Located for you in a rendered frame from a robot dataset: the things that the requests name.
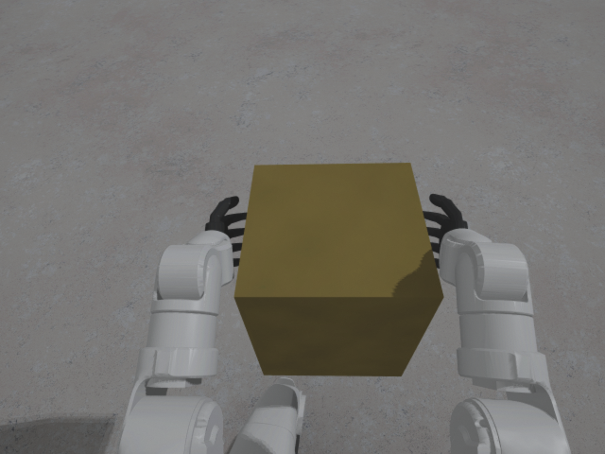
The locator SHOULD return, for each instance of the robot right hand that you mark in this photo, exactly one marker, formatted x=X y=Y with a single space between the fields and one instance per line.
x=452 y=222

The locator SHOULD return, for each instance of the carton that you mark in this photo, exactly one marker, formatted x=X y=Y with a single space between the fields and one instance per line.
x=336 y=273

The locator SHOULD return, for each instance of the left robot thigh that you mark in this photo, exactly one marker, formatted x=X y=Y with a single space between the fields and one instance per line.
x=273 y=424

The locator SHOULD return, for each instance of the left robot upper arm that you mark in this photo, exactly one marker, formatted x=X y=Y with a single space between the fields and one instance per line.
x=169 y=424

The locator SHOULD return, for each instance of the right robot upper arm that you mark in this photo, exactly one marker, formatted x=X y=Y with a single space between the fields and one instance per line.
x=501 y=426

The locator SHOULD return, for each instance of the left robot forearm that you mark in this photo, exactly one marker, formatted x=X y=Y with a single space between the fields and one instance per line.
x=181 y=337

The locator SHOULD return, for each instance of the right robot forearm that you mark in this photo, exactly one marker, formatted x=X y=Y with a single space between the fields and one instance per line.
x=498 y=343

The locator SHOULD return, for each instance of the robot left hand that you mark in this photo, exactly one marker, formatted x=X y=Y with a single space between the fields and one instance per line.
x=220 y=222

